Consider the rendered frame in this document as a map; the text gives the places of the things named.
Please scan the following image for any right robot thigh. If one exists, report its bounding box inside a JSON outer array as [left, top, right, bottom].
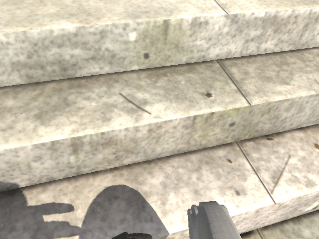
[[187, 201, 242, 239]]

